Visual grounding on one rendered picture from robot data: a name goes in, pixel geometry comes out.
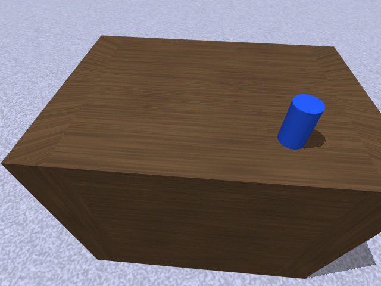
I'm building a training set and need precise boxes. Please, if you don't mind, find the can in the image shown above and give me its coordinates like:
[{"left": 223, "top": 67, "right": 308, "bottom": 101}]
[{"left": 277, "top": 94, "right": 325, "bottom": 150}]

